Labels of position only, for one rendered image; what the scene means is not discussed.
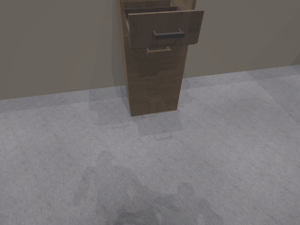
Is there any drawer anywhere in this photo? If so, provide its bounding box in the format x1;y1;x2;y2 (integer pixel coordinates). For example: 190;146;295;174
124;6;204;50

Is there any handle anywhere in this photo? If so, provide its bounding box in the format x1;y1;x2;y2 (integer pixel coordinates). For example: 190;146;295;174
153;28;185;40
147;49;172;55

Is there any cabinet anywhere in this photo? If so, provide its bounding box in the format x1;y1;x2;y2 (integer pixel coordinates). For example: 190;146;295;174
116;0;197;117

